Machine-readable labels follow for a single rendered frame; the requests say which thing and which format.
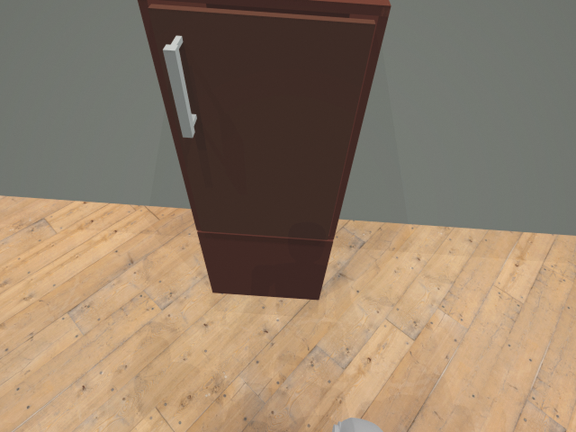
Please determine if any handle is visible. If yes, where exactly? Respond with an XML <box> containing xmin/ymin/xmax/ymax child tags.
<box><xmin>163</xmin><ymin>36</ymin><xmax>197</xmax><ymax>138</ymax></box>

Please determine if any cupboard door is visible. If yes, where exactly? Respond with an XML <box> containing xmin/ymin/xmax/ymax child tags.
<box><xmin>148</xmin><ymin>4</ymin><xmax>375</xmax><ymax>240</ymax></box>

